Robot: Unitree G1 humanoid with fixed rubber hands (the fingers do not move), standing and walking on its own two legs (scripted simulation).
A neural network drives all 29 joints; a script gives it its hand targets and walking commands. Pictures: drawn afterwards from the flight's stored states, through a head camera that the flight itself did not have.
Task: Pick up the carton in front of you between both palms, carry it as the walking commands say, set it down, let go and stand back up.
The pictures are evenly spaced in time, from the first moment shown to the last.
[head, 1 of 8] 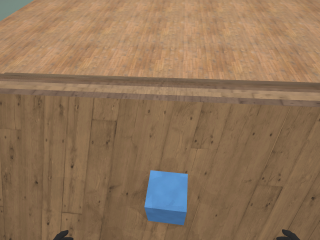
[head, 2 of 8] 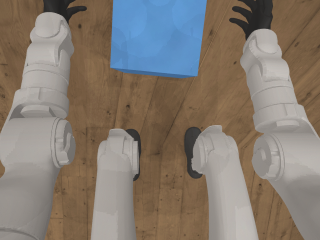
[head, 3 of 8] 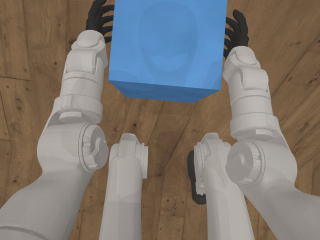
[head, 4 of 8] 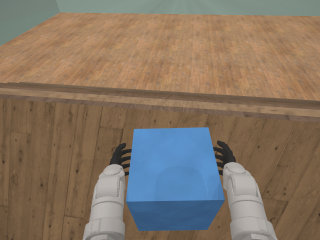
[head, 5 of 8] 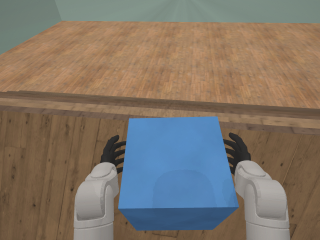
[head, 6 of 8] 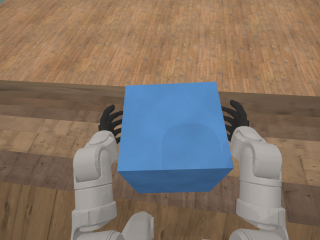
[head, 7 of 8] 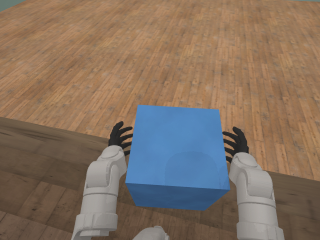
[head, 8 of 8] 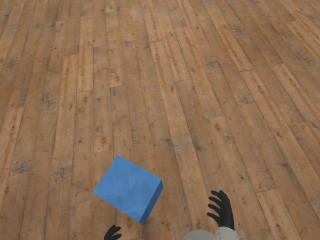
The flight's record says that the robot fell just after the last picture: yes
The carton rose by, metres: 0.69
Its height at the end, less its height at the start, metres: -1.58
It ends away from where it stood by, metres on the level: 5.04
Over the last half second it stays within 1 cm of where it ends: no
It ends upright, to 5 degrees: no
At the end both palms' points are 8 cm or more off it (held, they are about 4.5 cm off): yes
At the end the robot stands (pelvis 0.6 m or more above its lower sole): yes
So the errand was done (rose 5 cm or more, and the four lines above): no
